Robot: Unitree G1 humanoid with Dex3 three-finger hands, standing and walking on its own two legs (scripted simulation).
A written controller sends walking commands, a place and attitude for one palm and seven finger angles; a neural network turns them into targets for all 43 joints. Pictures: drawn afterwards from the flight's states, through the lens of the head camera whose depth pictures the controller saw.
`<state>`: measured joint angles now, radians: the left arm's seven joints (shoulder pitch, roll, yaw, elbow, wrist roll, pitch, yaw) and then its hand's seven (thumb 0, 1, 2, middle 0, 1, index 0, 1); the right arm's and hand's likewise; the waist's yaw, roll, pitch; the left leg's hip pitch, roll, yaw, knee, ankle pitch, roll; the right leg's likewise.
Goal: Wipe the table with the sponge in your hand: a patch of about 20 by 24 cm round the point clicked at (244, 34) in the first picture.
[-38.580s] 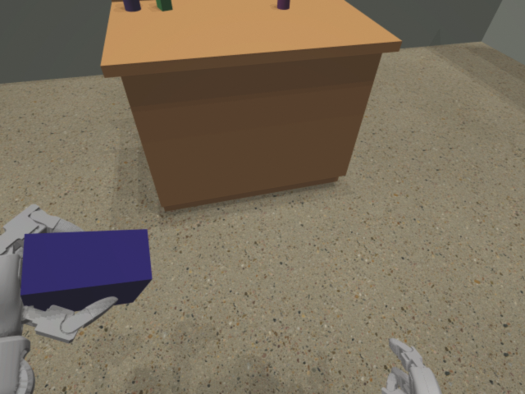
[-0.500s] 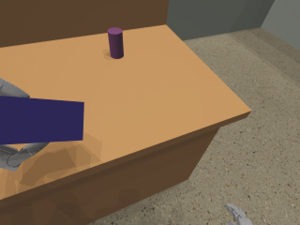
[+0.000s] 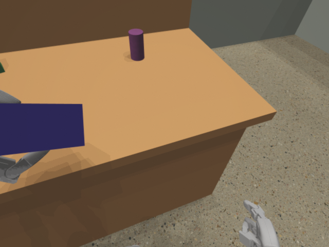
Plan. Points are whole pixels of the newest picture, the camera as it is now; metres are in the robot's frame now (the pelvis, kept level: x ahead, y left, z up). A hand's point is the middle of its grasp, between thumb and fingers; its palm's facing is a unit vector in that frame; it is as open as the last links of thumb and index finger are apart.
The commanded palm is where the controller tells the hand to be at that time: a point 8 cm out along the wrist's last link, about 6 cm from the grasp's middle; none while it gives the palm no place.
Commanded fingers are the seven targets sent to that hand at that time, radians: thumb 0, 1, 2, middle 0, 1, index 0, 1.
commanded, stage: step back with the hand held close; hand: left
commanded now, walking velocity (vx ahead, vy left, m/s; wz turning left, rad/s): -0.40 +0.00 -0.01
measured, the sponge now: (45, 126) +0.24 +0.21 +0.24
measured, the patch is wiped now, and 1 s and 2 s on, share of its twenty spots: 1.00 1.00 1.00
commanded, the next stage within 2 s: stop stepping back and stand still in 0.78 s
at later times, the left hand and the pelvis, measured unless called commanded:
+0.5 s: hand out of the picture +0.16 +0.22 +0.25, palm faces +0.45 -0.83 -0.33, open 10.1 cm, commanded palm +0.09 +0.29 +0.27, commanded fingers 0.00 0.10 1.30 -1.20 -1.60 -1.20 -1.60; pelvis -0.06 +0.00 -0.01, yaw +2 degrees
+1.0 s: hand out of the picture +0.04 +0.21 +0.25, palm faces +0.33 -0.85 -0.41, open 10.1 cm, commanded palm -0.02 +0.28 +0.27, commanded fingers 0.00 0.10 1.30 -1.20 -1.60 -1.20 -1.60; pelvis -0.19 +0.00 +0.00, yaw -2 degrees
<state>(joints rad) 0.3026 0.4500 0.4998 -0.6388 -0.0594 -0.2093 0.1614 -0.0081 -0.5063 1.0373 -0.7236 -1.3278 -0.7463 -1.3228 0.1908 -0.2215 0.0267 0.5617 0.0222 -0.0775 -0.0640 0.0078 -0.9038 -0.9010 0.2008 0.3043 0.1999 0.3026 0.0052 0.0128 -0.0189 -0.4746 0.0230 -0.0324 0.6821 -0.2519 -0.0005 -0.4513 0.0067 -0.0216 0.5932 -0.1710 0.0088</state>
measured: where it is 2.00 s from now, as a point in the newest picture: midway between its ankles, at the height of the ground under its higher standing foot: outside the picture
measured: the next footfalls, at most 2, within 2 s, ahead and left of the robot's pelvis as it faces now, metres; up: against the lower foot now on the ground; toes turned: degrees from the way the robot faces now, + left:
left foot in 0.48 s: +0.06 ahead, +0.14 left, +0.00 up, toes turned +4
right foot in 0.72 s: -0.05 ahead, -0.14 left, +0.00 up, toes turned -2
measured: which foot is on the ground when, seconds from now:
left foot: down 0.00-0.38, up 0.40-0.46, down 0.48-0.74, up 0.76-0.94, down 0.96-1.00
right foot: down 0.00-0.50, up 0.52-0.70, down 0.72-0.98, up 1.00-1.00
